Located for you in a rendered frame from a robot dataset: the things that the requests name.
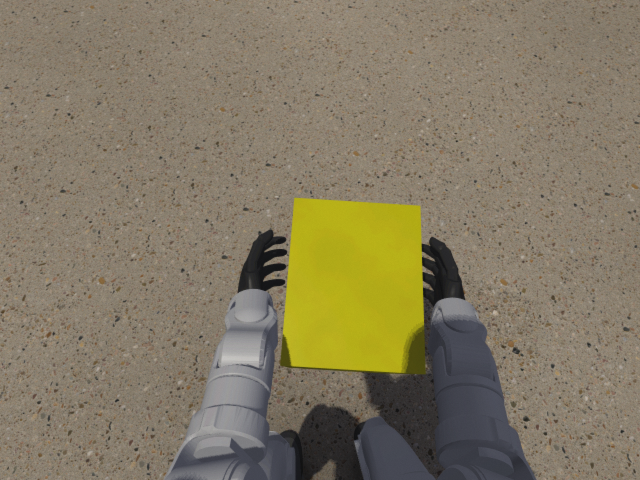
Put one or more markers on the left robot foot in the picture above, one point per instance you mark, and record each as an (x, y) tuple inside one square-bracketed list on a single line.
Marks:
[(294, 441)]

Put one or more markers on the left robot forearm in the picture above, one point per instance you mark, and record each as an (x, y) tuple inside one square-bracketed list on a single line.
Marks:
[(232, 418)]

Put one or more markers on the carton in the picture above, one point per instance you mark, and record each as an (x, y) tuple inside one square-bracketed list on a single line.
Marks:
[(354, 298)]

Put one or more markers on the robot left hand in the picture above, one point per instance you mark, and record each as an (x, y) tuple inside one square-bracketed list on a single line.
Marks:
[(253, 272)]

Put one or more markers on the right robot forearm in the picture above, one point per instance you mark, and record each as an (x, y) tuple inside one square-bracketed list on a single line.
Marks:
[(473, 425)]

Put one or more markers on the left robot upper arm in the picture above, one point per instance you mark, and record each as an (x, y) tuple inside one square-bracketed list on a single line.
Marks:
[(238, 468)]

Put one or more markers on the robot right hand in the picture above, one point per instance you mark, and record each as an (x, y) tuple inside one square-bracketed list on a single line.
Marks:
[(446, 281)]

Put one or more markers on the robot left shin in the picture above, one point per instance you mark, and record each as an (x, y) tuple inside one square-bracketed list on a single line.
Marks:
[(276, 436)]

